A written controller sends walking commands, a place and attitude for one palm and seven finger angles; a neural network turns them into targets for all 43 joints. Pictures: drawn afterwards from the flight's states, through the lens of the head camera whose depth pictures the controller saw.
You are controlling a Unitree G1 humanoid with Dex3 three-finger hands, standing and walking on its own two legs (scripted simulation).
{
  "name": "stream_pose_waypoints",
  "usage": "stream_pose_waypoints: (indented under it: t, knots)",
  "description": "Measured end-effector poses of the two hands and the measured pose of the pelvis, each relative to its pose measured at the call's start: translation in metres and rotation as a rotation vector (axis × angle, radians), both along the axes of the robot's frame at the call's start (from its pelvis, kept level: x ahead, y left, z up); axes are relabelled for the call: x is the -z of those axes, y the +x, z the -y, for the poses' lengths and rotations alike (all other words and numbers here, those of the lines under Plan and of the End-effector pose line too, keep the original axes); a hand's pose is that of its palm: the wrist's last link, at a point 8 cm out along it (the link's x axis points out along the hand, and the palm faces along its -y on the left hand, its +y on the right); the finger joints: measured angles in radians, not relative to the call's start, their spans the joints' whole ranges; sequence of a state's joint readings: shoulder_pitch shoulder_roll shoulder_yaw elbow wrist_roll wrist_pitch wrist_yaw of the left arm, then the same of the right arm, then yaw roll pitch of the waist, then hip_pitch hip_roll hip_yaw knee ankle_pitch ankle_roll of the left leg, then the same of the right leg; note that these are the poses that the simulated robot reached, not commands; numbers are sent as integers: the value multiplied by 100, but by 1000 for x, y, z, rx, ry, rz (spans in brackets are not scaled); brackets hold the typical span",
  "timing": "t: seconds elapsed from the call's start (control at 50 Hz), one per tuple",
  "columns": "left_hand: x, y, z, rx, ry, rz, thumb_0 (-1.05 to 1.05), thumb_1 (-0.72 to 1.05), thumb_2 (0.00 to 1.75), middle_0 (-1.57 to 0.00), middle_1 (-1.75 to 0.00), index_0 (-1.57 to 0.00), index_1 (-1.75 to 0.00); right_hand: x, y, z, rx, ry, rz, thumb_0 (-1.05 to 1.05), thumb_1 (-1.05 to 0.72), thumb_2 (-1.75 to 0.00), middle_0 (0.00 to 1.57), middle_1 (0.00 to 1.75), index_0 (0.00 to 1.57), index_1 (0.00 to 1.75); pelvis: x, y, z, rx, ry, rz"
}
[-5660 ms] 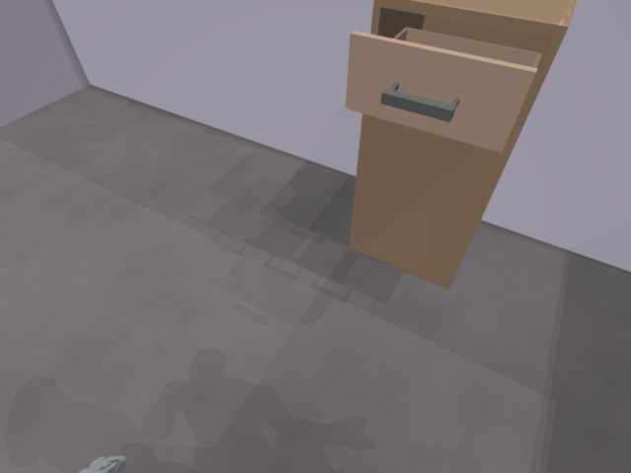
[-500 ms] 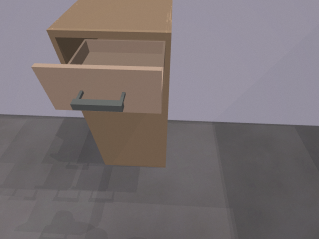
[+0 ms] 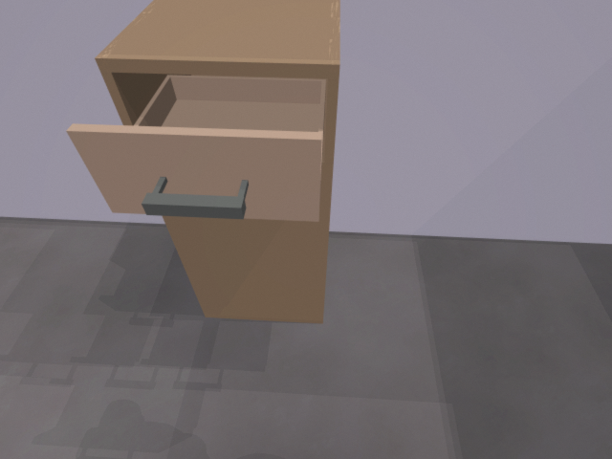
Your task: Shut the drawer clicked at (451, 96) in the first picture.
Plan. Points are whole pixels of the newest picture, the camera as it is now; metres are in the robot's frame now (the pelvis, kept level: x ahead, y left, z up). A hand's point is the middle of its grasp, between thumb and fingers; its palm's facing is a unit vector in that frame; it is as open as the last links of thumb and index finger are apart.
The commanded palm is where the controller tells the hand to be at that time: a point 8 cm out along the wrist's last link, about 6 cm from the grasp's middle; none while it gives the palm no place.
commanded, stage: shuffle to correct the standing spot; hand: left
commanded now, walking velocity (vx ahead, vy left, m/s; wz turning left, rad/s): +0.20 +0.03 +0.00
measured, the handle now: (199, 195) +0.48 +0.20 +0.07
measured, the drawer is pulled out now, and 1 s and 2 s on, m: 0.18 0.18 0.18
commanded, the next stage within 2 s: come to a stop and stand still in 0.16 s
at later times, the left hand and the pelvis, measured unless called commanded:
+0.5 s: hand out of the picture +0.05 +0.16 -0.18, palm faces +0.05 -0.98 -0.19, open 7.4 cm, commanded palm none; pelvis +0.06 +0.00 -0.01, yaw +0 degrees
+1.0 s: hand out of the picture +0.06 +0.17 -0.17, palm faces +0.02 -0.98 -0.21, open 7.3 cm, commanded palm none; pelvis +0.01 -0.02 +0.00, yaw +0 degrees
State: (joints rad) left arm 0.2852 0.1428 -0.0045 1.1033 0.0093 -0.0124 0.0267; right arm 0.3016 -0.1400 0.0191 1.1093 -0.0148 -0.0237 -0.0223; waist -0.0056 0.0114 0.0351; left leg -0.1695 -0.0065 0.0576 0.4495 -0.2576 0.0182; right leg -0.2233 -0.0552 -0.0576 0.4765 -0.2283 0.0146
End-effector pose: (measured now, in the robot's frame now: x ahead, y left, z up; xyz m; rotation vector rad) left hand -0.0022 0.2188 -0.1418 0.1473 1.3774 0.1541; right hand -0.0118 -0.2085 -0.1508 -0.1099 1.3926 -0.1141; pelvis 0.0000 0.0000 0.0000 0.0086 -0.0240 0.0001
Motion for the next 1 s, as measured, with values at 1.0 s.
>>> stream_pose_waypoints:
  t: [1.0]
  knots:
    - [-5, 55, 5, 24, 24, 121, 0, 93, 90, -20, -30, -20, -30, -7, 42, 32, 2, -51, 68, 1, -93, -90, 20, 30, 20, 30, -1, 9, 15, 8, 3, 7]
